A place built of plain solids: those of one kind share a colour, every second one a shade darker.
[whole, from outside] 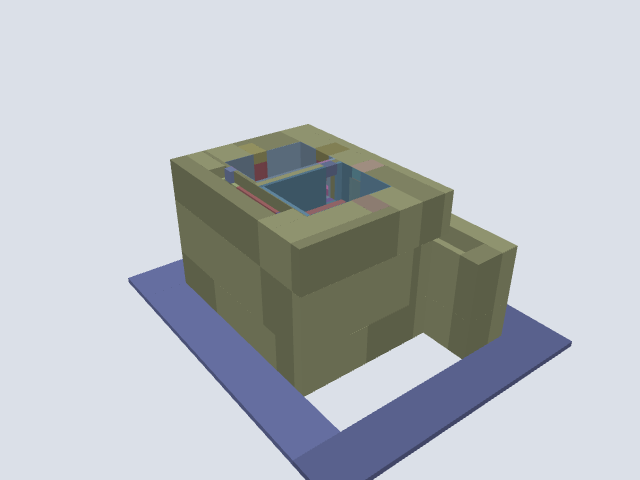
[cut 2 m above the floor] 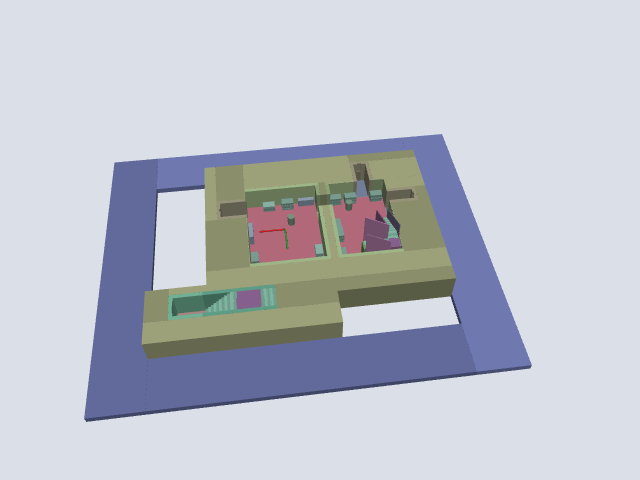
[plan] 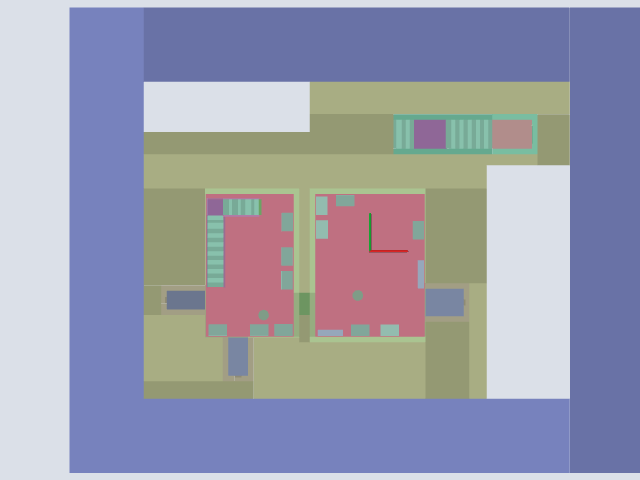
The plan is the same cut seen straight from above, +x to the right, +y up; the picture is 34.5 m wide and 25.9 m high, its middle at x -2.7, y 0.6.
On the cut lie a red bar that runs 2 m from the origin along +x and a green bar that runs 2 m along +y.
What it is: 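A hall keep with a forebuilding along a long face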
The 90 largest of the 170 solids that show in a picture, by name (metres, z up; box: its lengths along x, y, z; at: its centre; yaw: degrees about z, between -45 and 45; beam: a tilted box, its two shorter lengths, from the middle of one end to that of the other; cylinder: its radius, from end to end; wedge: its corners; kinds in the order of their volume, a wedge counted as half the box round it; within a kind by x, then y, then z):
{
 "wall_fill_1": {"box": [0.95, 1.61, 3.74], "at": [-11.74, -2.64, 1.52]},
 "wall_fill_2": {"box": [0.95, 1.45, 3.75], "at": [-11.74, -1.24, 10.49]},
 "wall_fill_3": {"box": [3.31, 1.21, 3.74], "at": [-10.56, -4.05, 1.52]},
 "wall_fill_4": {"box": [3.31, 2.7, 3.75], "at": [-10.56, -3.31, 10.49]},
 "wall_fill_5": {"box": [3.31, 5.22, 3.74], "at": [-10.56, 0.77, 1.52]},
 "wall_fill_6": {"box": [3.31, 3.64, 3.75], "at": [-10.56, 1.3, 10.49]},
 "wall_fill_7": {"box": [3.99, 1.49, 3.75], "at": [-10.22, -5.74, 10.49]},
 "wall_fill_8": {"box": [4.27, 2.36, 3.74], "at": [-10.08, -5.84, 1.52]},
 "wall_fill_9": {"box": [4.39, 0.33, 3.75], "at": [-10.02, -4.83, 10.49]},
 "wall_fill_10": {"box": [5.37, 2.36, 3.75], "at": [-9.53, 4.3, 10.49]},
 "wall_fill_11": {"box": [5.74, 0.95, 5.22], "at": [-9.35, -7.49, 6.01]},
 "wall_fill_12": {"box": [5.93, 0.95, 3.74], "at": [-9.25, -7.49, 1.52]},
 "wall_fill_13": {"box": [13.48, 1.2, 3.74], "at": [-5.48, 5.83, 1.52]},
 "wall_fill_14": {"box": [13.6, 1.49, 3.75], "at": [-5.41, -7.22, 10.49]},
 "wall_fill_15": {"box": [3.02, 0.26, 3.75], "at": [-5.33, -4.79, 10.49]},
 "wall_fill_16": {"box": [2.46, 0.26, 3.74], "at": [-5.05, -4.79, 1.52]},
 "wall_fill_17": {"box": [0.57, 1.48, 3.74], "at": [-3.54, -4.18, 1.52]},
 "wall_fill_18": {"box": [0.57, 6.34, 3.75], "at": [-3.54, -1.75, 10.49]},
 "wall_fill_19": {"box": [0.57, 5.63, 3.74], "at": [-3.54, 0.57, 1.52]},
 "wall_fill_20": {"box": [0.57, 0.57, 3.75], "at": [-3.54, 2.84, 10.49]},
 "wall_fill_21": {"box": [2.8, 2.36, 3.75], "at": [-3.37, 4.3, 10.49]},
 "wall_fill_22": {"box": [18.52, 1.85, 3.74], "at": [-2.96, 4.31, 1.52]},
 "wall_fill_23": {"box": [18.52, 0.95, 3.75], "at": [-2.96, 5.95, 10.49]},
 "wall_fill_24": {"box": [7.87, 1.49, 5.22], "at": [-2.54, -7.22, 6.01]},
 "wall_fill_25": {"box": [9.83, 0.07, 3.75], "at": [-1.92, -4.96, 10.49]},
 "wall_fill_26": {"box": [9.27, 3.05, 3.74], "at": [-1.64, -6.45, 1.52]},
 "wall_fill_27": {"box": [4.52, 2.16, 3.74], "at": [-1.0, 6.31, 1.52]},
 "wall_fill_28": {"box": [1.6, 2.98, 5.22], "at": [2.19, -6.48, 6.01]},
 "wall_fill_29": {"box": [1.6, 2.98, 3.75], "at": [2.19, -6.48, 10.49]},
 "wall_fill_30": {"box": [12.29, 0.6, 3.74], "at": [2.89, 4.93, 1.52]},
 "wall_fill_31": {"box": [6.6, 2.36, 3.75], "at": [3.0, 4.3, 10.49]},
 "wall_fill_32": {"box": [5.6, 1.85, 5.22], "at": [3.5, 4.31, 6.01]},
 "wall_fill_33": {"box": [14.04, 1.75, 3.74], "at": [3.76, 8.27, 1.52]},
 "wall_fill_34": {"box": [14.04, 1.75, 5.22], "at": [3.76, 8.27, 6.01]},
 "wall_fill_35": {"box": [2.36, 4.15, 3.74], "at": [4.17, -5.89, 1.52]},
 "wall_fill_36": {"box": [2.36, 7.07, 3.75], "at": [4.17, -4.43, 10.49]},
 "wall_fill_37": {"box": [2.36, 8.78, 5.22], "at": [4.17, -3.58, 6.01]},
 "wall_fill_38": {"box": [3.31, 5.12, 3.74], "at": [4.65, 0.82, 1.52]},
 "wall_fill_39": {"box": [3.31, 2.29, 3.75], "at": [4.65, 1.98, 10.49]},
 "wall_fill_40": {"box": [3.31, 0.79, 5.22], "at": [4.65, 2.99, 6.01]},
 "wall_fill_41": {"box": [8.33, 0.6, 5.22], "at": [4.87, 4.93, 6.01]},
 "wall_fill_42": {"box": [0.95, 6.24, 3.74], "at": [5.83, -4.85, 1.52]},
 "wall_fill_43": {"box": [0.95, 8.8, 3.75], "at": [5.83, -3.57, 10.49]},
 "wall_fill_44": {"box": [0.95, 10.56, 5.22], "at": [5.83, -2.69, 6.01]},
 "wall_fill_45": {"box": [1.75, 2.76, 3.74], "at": [9.91, 6.01, 1.52]},
 "wall_fill_46": {"box": [1.75, 2.76, 5.22], "at": [9.91, 6.01, 6.01]},
 "ground_garden_1": {"box": [4.0, 25.11, 0.5], "at": [-14.21, 0.59, -0.27]},
 "ground_garden_2": {"box": [23.0, 4.0, 0.5], "at": [-0.72, -9.97, -0.27]},
 "ground_garden_3": {"box": [23.0, 4.0, 0.5], "at": [-0.72, 11.14, -0.27]},
 "ground_garden_4": {"box": [4.0, 25.11, 0.5], "at": [12.78, 0.59, -0.27]},
 "wall_cellar_1": {"box": [5.09, 0.3, 3.74], "at": [-6.37, 3.23, 1.52]},
 "wall_cellar_2": {"box": [0.3, 1.22, 3.74], "at": [-3.97, -4.05, 1.52]},
 "wall_cellar_3": {"box": [0.3, 5.63, 3.74], "at": [-3.97, 0.57, 1.52]},
 "wall_cellar_4": {"box": [0.3, 1.48, 3.74], "at": [-3.1, -4.18, 1.52]},
 "wall_cellar_5": {"box": [0.3, 5.63, 3.74], "at": [-3.1, 0.57, 1.52]},
 "wall_cellar_6": {"box": [6.25, 0.3, 3.74], "at": [-0.13, -4.77, 1.52]},
 "wall_cellar_7": {"box": [6.25, 0.3, 3.74], "at": [-0.13, 3.23, 1.52]},
 "floor_cellar_1": {"box": [4.75, 7.71, 0.35], "at": [-6.5, -0.77, -0.18]},
 "floor_cellar_2": {"box": [5.91, 7.71, 0.35], "at": [0.0, -0.77, -0.18]},
 "wall_fore_flight_1": {"box": [5.34, 0.3, 6.69], "at": [3.93, 5.38, 3.0]},
 "wall_fore_flight_2": {"box": [5.34, 0.3, 6.69], "at": [3.93, 7.24, 3.0]},
 "floor_great_chamber_1": {"box": [5.91, 7.71, 0.35], "at": [0.0, -0.77, 8.79]},
 "wall_great_chamber_1": {"box": [0.3, 6.34, 3.75], "at": [-3.1, -1.75, 10.49]},
 "wall_great_chamber_2": {"box": [6.25, 0.3, 3.75], "at": [-0.13, -4.77, 10.49]},
 "wall_flight_1": {"box": [5.64, 0.3, 7.97], "at": [-3.22, -5.14, 7.38]},
 "wall_emb_cellar_1": {"box": [2.4, 0.3, 2.8], "at": [-10.07, -3.3, 1.05]},
 "wall_emb_cellar_2": {"box": [2.4, 0.3, 2.8], "at": [-10.07, -1.99, 1.05]},
 "wall_emb_cellar_3": {"box": [0.3, 2.4, 2.8], "at": [-7.8, -5.82, 1.05]},
 "wall_emb_cellar_4": {"box": [0.3, 2.4, 2.8], "at": [-6.43, -5.82, 1.05]},
 "wall_emb_cellar_5": {"box": [2.4, 0.3, 2.8], "at": [4.15, -3.67, 1.05]},
 "wall_emb_cellar_6": {"box": [2.4, 0.3, 2.8], "at": [4.15, -1.88, 1.05]},
 "wall_lobby_1": {"box": [2.44, 0.3, 6.69], "at": [7.82, 5.38, 3.0]},
 "wall_lobby_2": {"box": [2.44, 0.3, 6.69], "at": [7.82, 7.24, 3.0]},
 "floor_l1a_1": {"box": [0.86, 0.88, 2.5], "at": [-8.34, 2.37, 1.2]},
 "floor_l1a_2": {"box": [1.81, 1.57, 2.55], "at": [3.26, 6.31, 1.22]},
 "step_1": {"box": [0.3, 1.56, 3.59], "at": [1.34, 6.31, 1.74]},
 "step_2": {"box": [0.3, 1.57, 3.38], "at": [1.56, 6.31, 1.64]},
 "step_3": {"box": [0.3, 1.57, 3.17], "at": [1.78, 6.31, 1.53]},
 "step_4": {"box": [0.3, 1.57, 2.96], "at": [2.0, 6.31, 1.43]},
 "step_5": {"box": [0.3, 1.57, 2.75], "at": [2.22, 6.31, 1.33]},
 "step_6": {"box": [0.3, 1.56, 2.34], "at": [4.23, 6.31, 1.12]},
 "wall_over_emb_inner_chamber_1": {"box": [2.4, 1.45, 0.95], "at": [-10.07, -1.24, 11.89]},
 "wall_over_emb_inner_chamber_2": {"box": [2.08, 2.4, 0.95], "at": [-5.8, 4.28, 11.89]},
 "wall_over_emb_great_chamber_1": {"box": [1.67, 2.4, 0.95], "at": [-1.13, 4.28, 11.89]},
 "wall_over_emb_great_chamber_2": {"box": [2.4, 1.72, 0.95], "at": [4.15, -0.03, 11.89]},
 "wall_inner_chamber_1": {"box": [0.3, 6.08, 3.75], "at": [-3.97, -1.62, 10.49]},
 "wall_emb_great_chamber_1": {"box": [0.3, 2.4, 2.8], "at": [-1.81, 4.28, 10.02]},
 "wall_emb_inner_chamber_1": {"box": [2.4, 0.3, 2.8], "at": [-10.07, -0.67, 10.02]},
 "wall_over_door_1": {"box": [1.17, 1.14, 0.95], "at": [-3.54, 1.99, 11.89]},
 "floor_lobby_1": {"box": [2.14, 1.57, 0.35], "at": [7.67, 6.31, -0.18]}
}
